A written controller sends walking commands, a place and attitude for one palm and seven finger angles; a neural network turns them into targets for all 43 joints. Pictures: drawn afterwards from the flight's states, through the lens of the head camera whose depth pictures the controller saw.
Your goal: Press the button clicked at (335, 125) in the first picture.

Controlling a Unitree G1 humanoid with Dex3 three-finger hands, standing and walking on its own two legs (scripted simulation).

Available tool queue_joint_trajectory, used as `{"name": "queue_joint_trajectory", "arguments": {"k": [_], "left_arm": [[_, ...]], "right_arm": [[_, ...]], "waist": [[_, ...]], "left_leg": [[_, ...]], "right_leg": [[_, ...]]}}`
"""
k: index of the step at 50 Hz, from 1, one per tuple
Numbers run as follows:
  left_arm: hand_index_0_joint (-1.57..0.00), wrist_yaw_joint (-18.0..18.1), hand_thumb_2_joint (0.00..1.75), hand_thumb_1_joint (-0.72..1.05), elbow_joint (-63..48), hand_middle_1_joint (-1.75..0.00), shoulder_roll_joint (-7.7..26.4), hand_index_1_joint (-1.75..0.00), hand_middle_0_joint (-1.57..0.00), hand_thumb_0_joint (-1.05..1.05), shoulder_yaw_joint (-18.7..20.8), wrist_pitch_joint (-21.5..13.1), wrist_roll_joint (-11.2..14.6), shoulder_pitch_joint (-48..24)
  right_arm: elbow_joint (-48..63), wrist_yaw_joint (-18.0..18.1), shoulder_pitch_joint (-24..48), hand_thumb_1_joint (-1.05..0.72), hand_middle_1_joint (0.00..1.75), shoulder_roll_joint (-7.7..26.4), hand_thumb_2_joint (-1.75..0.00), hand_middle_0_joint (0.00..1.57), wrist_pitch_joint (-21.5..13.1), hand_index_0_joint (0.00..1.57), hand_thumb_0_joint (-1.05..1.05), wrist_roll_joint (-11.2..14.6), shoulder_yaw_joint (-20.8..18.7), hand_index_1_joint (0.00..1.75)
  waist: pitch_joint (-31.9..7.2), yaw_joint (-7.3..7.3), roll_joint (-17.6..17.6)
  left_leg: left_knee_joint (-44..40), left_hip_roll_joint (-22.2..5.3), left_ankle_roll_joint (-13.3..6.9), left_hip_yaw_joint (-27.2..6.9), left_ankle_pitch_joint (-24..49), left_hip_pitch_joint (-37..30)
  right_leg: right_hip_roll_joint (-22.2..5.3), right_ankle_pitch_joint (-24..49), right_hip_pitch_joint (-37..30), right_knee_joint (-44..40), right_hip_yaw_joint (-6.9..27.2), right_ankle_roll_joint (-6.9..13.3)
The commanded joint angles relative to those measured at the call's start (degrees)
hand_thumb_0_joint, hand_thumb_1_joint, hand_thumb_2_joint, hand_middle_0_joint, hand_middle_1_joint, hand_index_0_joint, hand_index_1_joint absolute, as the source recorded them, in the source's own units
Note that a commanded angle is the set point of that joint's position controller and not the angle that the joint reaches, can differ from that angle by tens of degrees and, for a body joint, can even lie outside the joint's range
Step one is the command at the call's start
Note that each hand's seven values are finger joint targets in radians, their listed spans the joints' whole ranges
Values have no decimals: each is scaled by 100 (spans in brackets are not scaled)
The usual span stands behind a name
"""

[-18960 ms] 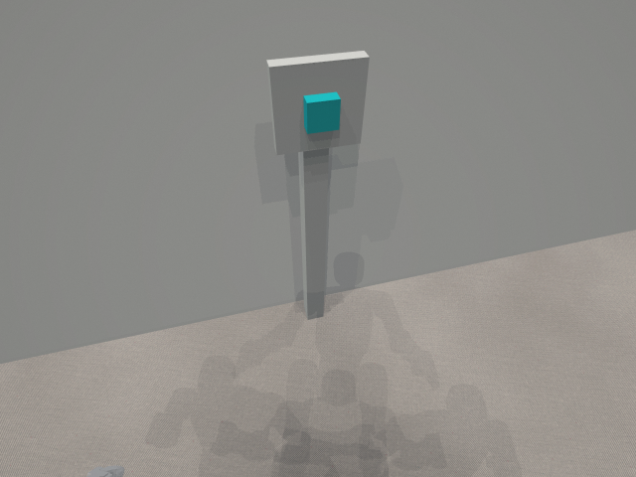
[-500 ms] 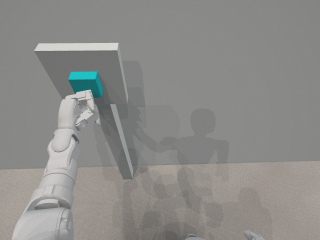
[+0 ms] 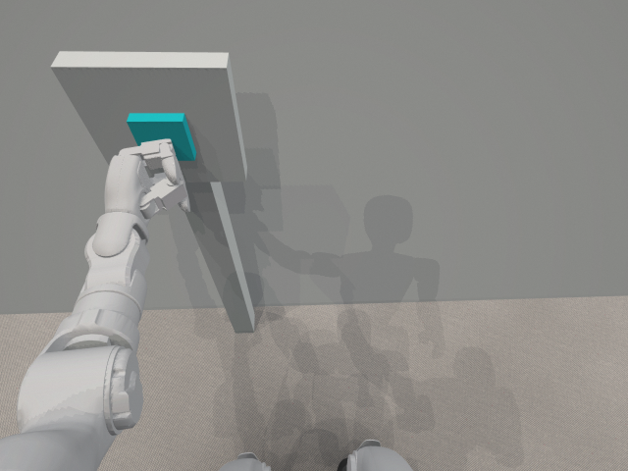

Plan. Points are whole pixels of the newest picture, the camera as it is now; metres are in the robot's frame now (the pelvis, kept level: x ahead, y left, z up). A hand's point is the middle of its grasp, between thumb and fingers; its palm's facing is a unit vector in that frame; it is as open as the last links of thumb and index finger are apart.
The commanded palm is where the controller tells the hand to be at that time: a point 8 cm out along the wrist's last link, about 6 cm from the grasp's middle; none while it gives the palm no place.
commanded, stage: press the button with the knuckle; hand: left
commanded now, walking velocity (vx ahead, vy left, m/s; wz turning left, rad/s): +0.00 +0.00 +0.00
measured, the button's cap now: (165, 132) +0.52 +0.19 +0.12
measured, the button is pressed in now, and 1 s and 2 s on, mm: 13 0 0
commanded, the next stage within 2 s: hold the button down briefly in 0.08 s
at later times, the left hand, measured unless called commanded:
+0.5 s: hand (179, 184) +0.46 +0.17 +0.08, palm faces +0.03 -1.00 -0.04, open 2.8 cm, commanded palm +0.46 +0.20 +0.09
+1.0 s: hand (185, 201) +0.43 +0.16 +0.08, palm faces +0.02 -1.00 -0.02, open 2.8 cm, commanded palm +0.39 +0.20 +0.09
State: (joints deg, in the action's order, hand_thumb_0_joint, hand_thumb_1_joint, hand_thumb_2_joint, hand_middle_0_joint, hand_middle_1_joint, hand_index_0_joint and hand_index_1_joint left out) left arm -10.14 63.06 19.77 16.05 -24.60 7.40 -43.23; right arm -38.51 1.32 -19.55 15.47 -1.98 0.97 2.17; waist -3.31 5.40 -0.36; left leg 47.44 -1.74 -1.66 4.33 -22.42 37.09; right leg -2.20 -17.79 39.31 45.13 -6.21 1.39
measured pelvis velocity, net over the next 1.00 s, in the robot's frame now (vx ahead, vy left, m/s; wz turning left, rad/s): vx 0.00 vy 0.00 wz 0.00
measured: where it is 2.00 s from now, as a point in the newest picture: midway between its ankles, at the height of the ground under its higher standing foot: outside the picture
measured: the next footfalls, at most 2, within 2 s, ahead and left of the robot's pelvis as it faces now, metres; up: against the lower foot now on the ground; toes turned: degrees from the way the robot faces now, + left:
none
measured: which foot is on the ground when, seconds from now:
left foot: down 0.00-1.00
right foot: down 0.00-1.00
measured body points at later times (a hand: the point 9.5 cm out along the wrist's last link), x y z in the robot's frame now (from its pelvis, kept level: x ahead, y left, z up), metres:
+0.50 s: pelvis -0.02 +0.00 -0.01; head +0.07 +0.01 +0.43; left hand +0.45 +0.22 +0.09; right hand +0.01 -0.27 -0.12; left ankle +0.01 +0.10 -0.70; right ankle +0.04 -0.11 -0.70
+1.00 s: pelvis +0.00 +0.00 +0.00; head +0.07 +0.00 +0.45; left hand +0.43 +0.21 +0.08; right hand +0.08 -0.25 -0.11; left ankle +0.01 +0.10 -0.70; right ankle +0.04 -0.11 -0.70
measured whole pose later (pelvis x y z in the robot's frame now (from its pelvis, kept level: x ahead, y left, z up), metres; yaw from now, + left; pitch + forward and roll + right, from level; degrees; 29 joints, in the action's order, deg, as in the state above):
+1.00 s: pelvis +0.00 +0.00 +0.00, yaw +0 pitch +11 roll -1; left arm -7.5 52.5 15.8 13.1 -22.2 8.6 -35.0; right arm -35.4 0.5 -19.8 15.1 -2.2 1.4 1.9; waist -4.1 4.4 -1.0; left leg 47.1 -1.4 -1.8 4.3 -22.7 35.9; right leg -1.1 -18.1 38.4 45.0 -4.4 1.2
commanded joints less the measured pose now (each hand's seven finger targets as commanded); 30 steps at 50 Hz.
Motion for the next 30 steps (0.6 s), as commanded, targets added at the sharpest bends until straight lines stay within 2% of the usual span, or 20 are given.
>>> {"name": "queue_joint_trajectory", "arguments": {"k": [1, 3, 4, 6, 8, 9, 13, 16, 17, 18, 19, 23, 24, 25, 26, 28, 30], "left_arm": [[-130, 161, 90, 90, -1152, -150, 1170, -150, -130, 0, 121, -358, 25, -3480], [-130, 183, 90, 90, -1049, -150, 1179, -150, -130, 0, 98, -361, 32, -3625], [-130, 178, 90, 90, -945, -150, 1063, -150, -130, 0, 1, -338, 46, -3712], [-130, 207, 90, 90, -806, -150, 1146, -150, -130, 0, 13, -306, 48, -3830], [-130, 226, 90, 90, -822, -150, 1314, -150, -130, 0, 73, -317, 10, -3984], [-130, 224, 90, 90, -829, -150, 1202, -150, -130, 0, -35, -304, 2, -4036], [-130, 251, 90, 90, -728, -150, 1193, -150, -130, 0, -26, -279, 33, -4071], [-130, 280, 90, 90, -782, -150, 1153, -150, -130, 0, -117, -264, 28, -4204], [-130, 297, 90, 90, -768, -150, 1189, -150, -130, 0, -84, -273, 11, -4222], [-130, 317, 90, 90, -755, -150, 1258, -150, -130, 0, -36, -280, -12, -4216], [-130, 320, 90, 90, -791, -150, 1125, -150, -130, 0, -150, -274, -13, -4233], [-130, 347, 90, 90, -746, -150, 1186, -150, -130, 0, -137, -264, -21, -4262], [-130, 357, 90, 90, -797, -150, 1171, -150, -130, 0, -128, -258, -7, -4265], [-130, 351, 90, 90, -760, -150, 1188, -150, -130, 0, -105, -256, -21, -4188], [-130, 337, 90, 90, -754, -150, 1052, -150, -130, 0, -203, -241, -22, -4147], [-130, 341, 90, 90, -743, -150, 1304, -150, -130, 0, 43, -262, -40, -4001], [-130, 306, 90, 90, -707, -150, 1091, -150, -130, 0, -91, -222, -23, -3883]], "right_arm": [[415, 70, -544, -90, 30, 916, -90, 20, -202, 20, 0, -43, -323, 30], [400, 61, -589, -90, 30, 936, -90, 20, -203, 20, 0, -44, -312, 30], [386, 56, -596, -90, 30, 934, -90, 20, -216, 20, 0, -35, -305, 30], [373, 76, -607, -90, 30, 976, -90, 20, -242, 20, 0, -24, -292, 30], [359, 94, -650, -90, 30, 1010, -90, 20, -263, 20, 0, -30, -283, 30], [357, 94, -657, -90, 30, 1003, -90, 20, -281, 20, 0, -33, -281, 30], [358, 101, -719, -90, 30, 1039, -90, 20, -333, 20, 0, -42, -272, 30], [344, 99, -726, -90, 30, 1056, -90, 20, -379, 20, 0, -47, -273, 30], [340, 95, -753, -90, 30, 1052, -90, 20, -381, 20, 0, -58, -269, 30], [344, 90, -758, -90, 30, 1064, -90, 20, -383, 20, 0, -57, -277, 30], [369, 75, -747, -90, 30, 1049, -90, 20, -390, 20, 0, -60, -273, 30], [359, 83, -770, -90, 30, 1073, -90, 20, -422, 20, 0, -56, -263, 30], [369, 77, -755, -90, 30, 1070, -90, 20, -433, 20, 0, -63, -264, 30], [376, 69, -769, -90, 30, 1077, -90, 20, -429, 20, 0, -65, -277, 30], [399, 60, -753, -90, 30, 1050, -90, 20, -432, 20, 0, -66, -265, 30], [426, 50, -765, -90, 30, 1069, -90, 20, -420, 20, 0, -79, -283, 30], [461, 35, -733, -90, 30, 1034, -90, 20, -409, 20, 0, -68, -271, 30]], "waist": [[-2061, 419, -364], [-2053, 490, -264], [-1911, 547, -255], [-1754, 613, -112], [-1879, 638, -222], [-1901, 672, -306], [-1955, 693, -146], [-1920, 742, -314], [-1944, 724, -248], [-1947, 717, -327], [-1983, 728, -377], [-1884, 751, -268], [-1936, 735, -352], [-1975, 715, -237], [-1940, 708, -261], [-2094, 603, -250], [-1884, 627, -146]], "left_leg": [[-727, 143, 38, -614, 459, -800], [-713, 129, 36, -664, 380, -753], [-730, 128, 37, -666, 186, -688], [-747, 130, 12, -672, -153, -460], [-741, 137, 9, -691, -214, -454], [-747, 134, 12, -706, -275, -514], [-738, 132, 3, -753, -439, -433], [-747, 125, 9, -777, -590, -469], [-740, 129, 7, -799, -570, -437], [-734, 126, 14, -793, -576, -477], [-727, 139, 15, -776, -619, -470], [-729, 123, 7, -806, -728, -386], [-708, 141, 2, -771, -683, -399], [-704, 138, 4, -797, -687, -395], [-708, 148, 5, -767, -677, -358], [-671, 158, 5, -766, -562, -349], [-688, 155, -4, -735, -553, -284]], "right_leg": [[271, 397, -791, -557, 532, -36], [279, 303, -700, -548, 519, -47], [282, 145, -592, -581, 517, -53], [278, -125, -531, -629, 555, -70], [267, -178, -506, -605, 568, -69], [265, -219, -414, -597, 549, -70], [268, -331, -368, -585, 544, -77], [258, -404, -228, -587, 549, -79], [268, -396, -260, -564, 540, -72], [270, -409, -217, -564, 543, -70], [265, -431, -210, -566, 545, -74], [275, -500, -177, -568, 557, -71], [272, -483, -213, -582, 581, -71], [274, -492, -225, -566, 562, -65], [271, -488, -260, -575, 568, -64], [272, -456, -374, -541, 582, -47], [276, -441, -363, -569, 569, -56]]}}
